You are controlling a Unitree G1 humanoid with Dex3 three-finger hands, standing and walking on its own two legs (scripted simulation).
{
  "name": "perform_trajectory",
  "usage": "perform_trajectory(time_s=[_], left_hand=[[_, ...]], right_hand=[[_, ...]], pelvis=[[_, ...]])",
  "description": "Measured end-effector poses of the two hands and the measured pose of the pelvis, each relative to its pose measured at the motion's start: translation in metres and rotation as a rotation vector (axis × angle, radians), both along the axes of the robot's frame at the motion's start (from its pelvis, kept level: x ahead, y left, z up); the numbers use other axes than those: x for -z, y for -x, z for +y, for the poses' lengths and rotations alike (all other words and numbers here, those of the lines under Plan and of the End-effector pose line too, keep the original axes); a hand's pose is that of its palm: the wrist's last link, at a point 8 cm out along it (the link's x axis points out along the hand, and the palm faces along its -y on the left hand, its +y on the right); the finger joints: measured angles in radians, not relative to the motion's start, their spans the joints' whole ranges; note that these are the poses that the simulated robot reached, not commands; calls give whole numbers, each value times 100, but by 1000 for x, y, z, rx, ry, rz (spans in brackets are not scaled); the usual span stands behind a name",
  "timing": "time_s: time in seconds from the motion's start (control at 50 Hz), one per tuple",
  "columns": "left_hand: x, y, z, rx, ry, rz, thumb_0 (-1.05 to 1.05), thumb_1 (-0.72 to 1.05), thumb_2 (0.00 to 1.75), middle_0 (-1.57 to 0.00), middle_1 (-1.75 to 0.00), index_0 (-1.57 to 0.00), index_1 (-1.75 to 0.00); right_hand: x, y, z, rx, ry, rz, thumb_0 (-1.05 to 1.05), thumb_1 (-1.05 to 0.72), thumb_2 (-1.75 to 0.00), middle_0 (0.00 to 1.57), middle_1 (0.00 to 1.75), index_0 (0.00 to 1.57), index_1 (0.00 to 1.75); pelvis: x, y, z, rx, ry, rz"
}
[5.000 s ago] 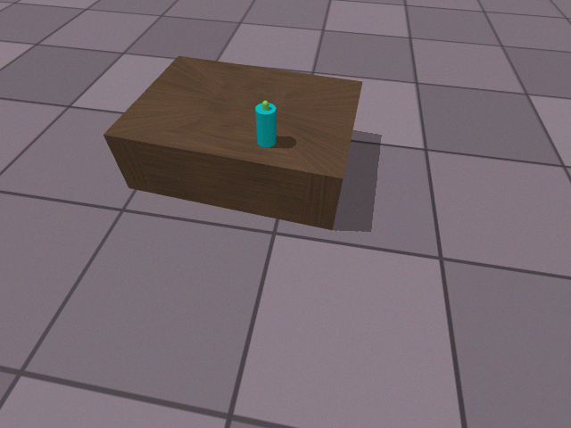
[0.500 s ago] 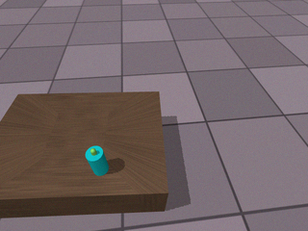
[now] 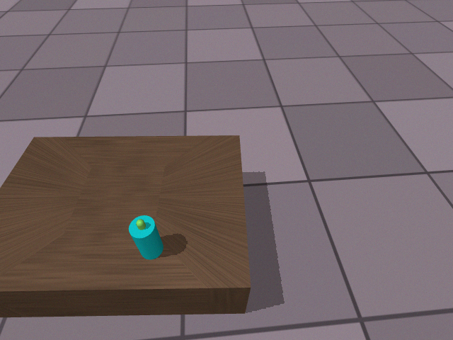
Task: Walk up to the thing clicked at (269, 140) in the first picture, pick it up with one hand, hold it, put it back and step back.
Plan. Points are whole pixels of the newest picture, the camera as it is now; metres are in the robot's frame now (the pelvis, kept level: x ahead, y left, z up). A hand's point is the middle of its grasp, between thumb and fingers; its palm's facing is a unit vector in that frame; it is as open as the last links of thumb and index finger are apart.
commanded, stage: stand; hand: left
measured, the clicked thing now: (146, 236) +0.48 +0.26 -0.36
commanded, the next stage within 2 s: go down in 1.56 s
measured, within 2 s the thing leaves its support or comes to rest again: neither
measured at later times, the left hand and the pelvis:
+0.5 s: hand out of the picture +0.08 +0.25 -0.15, palm faces +0.00 -0.94 -0.35, open 7.4 cm; pelvis +0.00 +0.00 +0.00, yaw +0 degrees
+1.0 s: hand out of the picture +0.07 +0.25 -0.16, palm faces +0.00 -0.94 -0.35, open 7.4 cm; pelvis +0.00 -0.01 +0.00, yaw +0 degrees
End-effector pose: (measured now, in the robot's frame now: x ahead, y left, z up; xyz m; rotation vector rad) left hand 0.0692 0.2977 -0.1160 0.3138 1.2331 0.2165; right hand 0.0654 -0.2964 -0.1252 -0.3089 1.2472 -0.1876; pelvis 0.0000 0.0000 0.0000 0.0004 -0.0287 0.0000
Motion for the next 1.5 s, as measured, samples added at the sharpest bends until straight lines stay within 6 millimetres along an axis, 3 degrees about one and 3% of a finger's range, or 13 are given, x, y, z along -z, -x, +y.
perform_trajectory(time_s=[0.44,0.82,1.5], left_hand=[[-1,-4,-3,3,0,-19,1,91,90,-21,-30,-20,-30],[1,8,-3,-9,-2,17,1,91,90,-21,-30,-20,-30],[2,-13,-1,-6,4,-8,1,91,90,-21,-30,-20,-30]], right_hand=[[-1,3,-3,0,4,-4,1,-90,-89,21,29,21,30],[2,16,-5,3,0,38,1,-90,-89,21,29,21,30],[-3,-14,-1,-10,11,-8,1,-90,-89,21,29,21,30]], pelvis=[[0,1,-3,-2,0,-8],[0,0,-5,-5,0,1],[0,-11,-2,-5,5,0]])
